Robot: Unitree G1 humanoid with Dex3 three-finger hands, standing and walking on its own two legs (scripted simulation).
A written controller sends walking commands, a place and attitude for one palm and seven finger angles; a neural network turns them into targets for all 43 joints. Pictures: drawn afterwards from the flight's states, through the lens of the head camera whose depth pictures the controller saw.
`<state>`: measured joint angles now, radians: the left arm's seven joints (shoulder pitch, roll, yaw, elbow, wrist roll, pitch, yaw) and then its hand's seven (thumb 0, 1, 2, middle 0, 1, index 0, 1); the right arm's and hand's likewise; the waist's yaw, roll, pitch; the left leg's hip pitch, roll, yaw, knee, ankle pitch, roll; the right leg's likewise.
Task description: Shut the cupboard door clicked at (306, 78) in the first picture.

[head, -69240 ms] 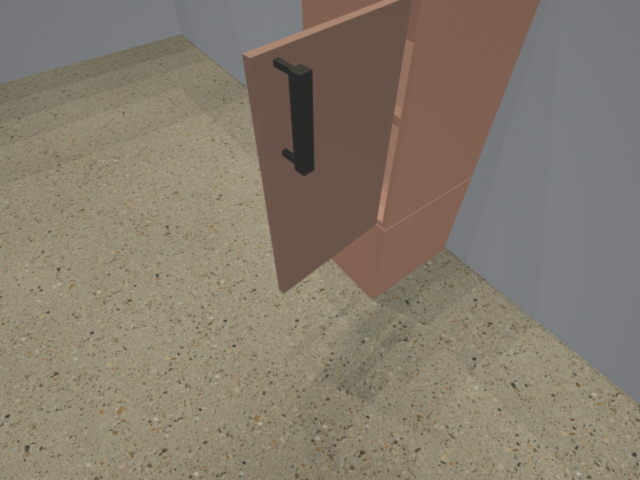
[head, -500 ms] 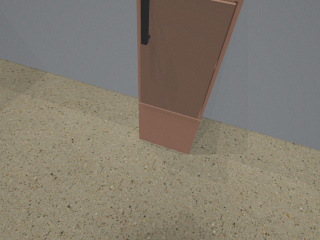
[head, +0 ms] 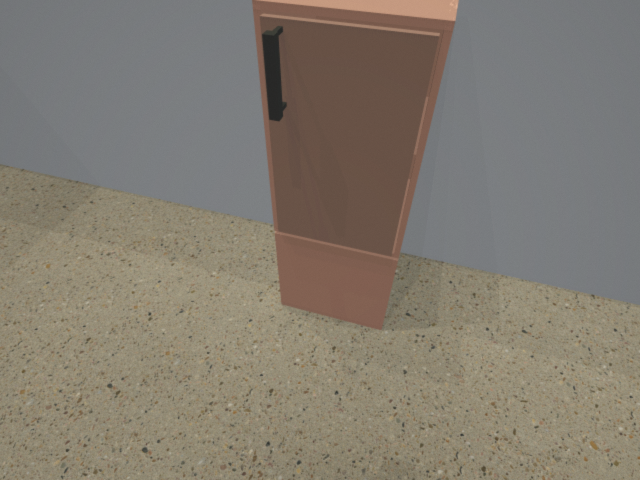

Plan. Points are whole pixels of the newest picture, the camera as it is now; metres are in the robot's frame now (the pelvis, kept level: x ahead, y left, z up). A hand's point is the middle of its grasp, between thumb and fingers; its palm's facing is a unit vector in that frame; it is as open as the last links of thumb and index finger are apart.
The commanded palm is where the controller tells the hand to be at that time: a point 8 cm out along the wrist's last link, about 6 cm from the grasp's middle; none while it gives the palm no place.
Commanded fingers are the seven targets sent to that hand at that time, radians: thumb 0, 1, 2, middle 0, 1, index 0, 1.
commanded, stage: let the arm hang, fingers relaxed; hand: left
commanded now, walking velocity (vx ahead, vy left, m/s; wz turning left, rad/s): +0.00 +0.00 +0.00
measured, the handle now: (277, 74) +0.84 +0.13 +0.15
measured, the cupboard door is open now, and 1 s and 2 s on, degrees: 0 0 0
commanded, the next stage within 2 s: look to check the result in 0.14 s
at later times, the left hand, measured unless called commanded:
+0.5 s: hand out of the picture -0.05 +0.15 -0.17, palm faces +0.05 -0.98 -0.19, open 7.4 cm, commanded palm none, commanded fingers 0.00 0.90 0.90 -0.20 -0.30 -0.20 -0.30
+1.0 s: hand out of the picture -0.01 +0.15 -0.18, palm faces +0.04 -0.98 -0.17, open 7.4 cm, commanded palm none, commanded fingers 0.00 0.90 0.90 -0.20 -0.30 -0.20 -0.30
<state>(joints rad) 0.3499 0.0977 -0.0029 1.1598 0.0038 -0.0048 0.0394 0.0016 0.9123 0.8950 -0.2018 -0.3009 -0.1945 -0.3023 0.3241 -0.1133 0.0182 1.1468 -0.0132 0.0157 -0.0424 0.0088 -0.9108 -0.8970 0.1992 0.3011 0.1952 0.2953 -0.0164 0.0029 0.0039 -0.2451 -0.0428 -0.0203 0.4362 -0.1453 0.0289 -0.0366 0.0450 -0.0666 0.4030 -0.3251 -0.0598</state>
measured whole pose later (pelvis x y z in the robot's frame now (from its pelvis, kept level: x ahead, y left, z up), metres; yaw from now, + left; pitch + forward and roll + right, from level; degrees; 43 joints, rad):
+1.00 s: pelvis +0.02 -0.01 +0.00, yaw -1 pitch -2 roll +0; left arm 0.35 0.11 0.00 1.16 0.00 0.00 0.05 0.00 0.91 0.89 -0.20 -0.30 -0.20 -0.30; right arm 0.29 -0.13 0.02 1.14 -0.01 0.01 -0.05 0.01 -0.91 -0.90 0.20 0.30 0.19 0.30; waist -0.01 -0.01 0.03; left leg -0.22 -0.03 -0.01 0.45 -0.19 0.02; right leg 0.01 0.06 -0.05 0.36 -0.33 -0.07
